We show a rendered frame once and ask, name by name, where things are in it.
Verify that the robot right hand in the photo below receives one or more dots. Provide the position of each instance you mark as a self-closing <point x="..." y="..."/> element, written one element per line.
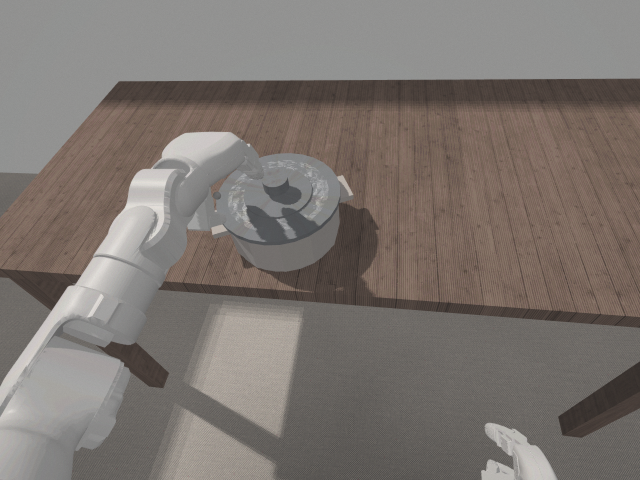
<point x="528" y="460"/>

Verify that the lid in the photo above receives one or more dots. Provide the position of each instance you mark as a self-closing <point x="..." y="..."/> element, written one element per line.
<point x="256" y="217"/>

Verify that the knob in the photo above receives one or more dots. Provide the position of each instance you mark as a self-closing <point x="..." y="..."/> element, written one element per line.
<point x="275" y="182"/>

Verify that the table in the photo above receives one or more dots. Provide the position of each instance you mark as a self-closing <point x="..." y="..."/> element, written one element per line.
<point x="512" y="198"/>

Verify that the robot left forearm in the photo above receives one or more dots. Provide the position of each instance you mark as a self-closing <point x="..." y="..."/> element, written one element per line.
<point x="110" y="299"/>

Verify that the robot left upper arm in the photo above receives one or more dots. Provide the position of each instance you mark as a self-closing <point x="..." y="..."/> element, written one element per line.
<point x="69" y="399"/>

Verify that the pot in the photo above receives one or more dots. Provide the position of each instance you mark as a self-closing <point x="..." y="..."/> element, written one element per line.
<point x="295" y="255"/>

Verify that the robot left hand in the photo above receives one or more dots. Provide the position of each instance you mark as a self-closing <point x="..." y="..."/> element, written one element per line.
<point x="218" y="154"/>

